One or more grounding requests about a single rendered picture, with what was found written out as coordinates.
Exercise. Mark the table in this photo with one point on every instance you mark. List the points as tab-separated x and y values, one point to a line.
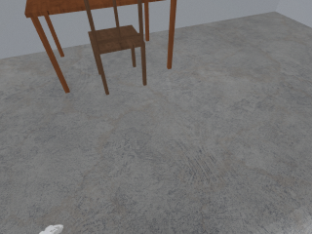
40	8

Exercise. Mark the left robot hand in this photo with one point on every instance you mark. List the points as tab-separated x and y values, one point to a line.
56	229

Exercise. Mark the chair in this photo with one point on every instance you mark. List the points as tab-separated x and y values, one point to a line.
116	39

